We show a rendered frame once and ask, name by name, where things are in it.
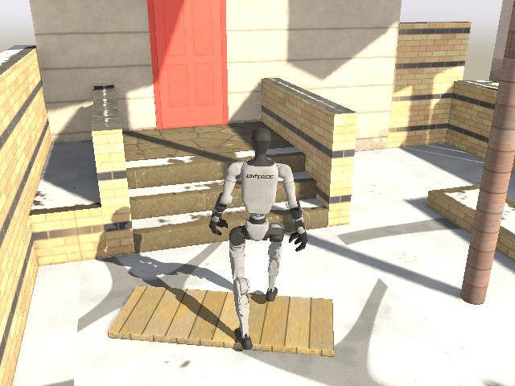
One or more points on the robot left forearm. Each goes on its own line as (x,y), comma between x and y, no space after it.
(218,210)

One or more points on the humanoid robot head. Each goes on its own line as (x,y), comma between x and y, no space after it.
(261,138)

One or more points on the right robot hand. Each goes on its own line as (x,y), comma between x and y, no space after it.
(301,238)

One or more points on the left robot shin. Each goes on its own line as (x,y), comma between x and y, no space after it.
(242,308)

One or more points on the left robot hand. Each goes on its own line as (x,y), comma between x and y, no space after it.
(221,224)

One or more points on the left robot upper arm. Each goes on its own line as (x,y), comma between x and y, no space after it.
(233,170)

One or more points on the right robot upper arm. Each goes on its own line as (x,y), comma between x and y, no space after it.
(288,184)

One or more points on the robot right forearm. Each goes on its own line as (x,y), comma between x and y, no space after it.
(297,218)

